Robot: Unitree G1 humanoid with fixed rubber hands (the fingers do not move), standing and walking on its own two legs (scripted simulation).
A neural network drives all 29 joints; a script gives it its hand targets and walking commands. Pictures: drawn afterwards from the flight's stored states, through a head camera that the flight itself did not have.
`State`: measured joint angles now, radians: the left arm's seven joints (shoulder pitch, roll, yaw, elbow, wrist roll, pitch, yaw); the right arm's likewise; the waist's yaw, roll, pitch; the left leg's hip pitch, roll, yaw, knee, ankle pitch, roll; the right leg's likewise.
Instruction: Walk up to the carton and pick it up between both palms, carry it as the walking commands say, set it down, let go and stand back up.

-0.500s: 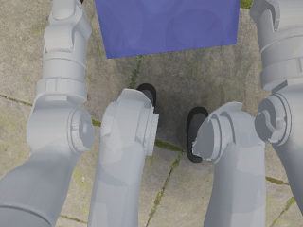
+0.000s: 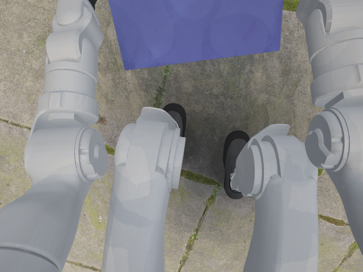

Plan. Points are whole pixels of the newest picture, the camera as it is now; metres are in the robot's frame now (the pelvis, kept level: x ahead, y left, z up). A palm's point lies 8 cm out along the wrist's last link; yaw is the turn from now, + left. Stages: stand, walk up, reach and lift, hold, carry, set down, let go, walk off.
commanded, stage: set down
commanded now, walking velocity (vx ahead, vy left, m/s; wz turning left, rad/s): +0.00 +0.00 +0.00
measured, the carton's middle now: out of the picture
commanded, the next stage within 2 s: none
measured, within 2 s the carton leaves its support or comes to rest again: rests again in 0.40 s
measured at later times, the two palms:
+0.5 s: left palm out of the picture +0.48 +0.28 -0.20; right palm out of the picture +0.57 -0.07 -0.20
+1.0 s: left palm out of the picture +0.49 +0.28 -0.21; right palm out of the picture +0.58 -0.06 -0.21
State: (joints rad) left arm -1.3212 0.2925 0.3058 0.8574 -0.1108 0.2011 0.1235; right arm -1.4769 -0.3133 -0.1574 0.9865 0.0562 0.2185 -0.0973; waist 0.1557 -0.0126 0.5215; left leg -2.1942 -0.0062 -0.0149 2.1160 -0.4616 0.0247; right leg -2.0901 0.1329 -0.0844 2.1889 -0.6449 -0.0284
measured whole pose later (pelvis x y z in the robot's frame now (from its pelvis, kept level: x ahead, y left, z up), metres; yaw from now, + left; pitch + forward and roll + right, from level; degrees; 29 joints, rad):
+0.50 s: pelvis +0.01 +0.00 -0.01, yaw -1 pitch +32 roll -1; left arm -1.33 0.33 0.34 0.90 -0.11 0.17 0.06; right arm -1.49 -0.30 -0.16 1.00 0.06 0.18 -0.07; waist 0.16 -0.01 0.52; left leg -2.21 0.01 -0.01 2.15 -0.49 0.02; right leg -2.12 0.15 -0.09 2.22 -0.66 -0.04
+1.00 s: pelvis +0.02 +0.00 -0.01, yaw -1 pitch +33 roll -1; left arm -1.33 0.35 0.36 0.94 -0.11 0.14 0.01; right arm -1.50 -0.29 -0.16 1.01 0.06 0.15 -0.07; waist 0.16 0.00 0.52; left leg -2.22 0.02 -0.01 2.18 -0.52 0.01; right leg -2.13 0.15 -0.09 2.25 -0.68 -0.04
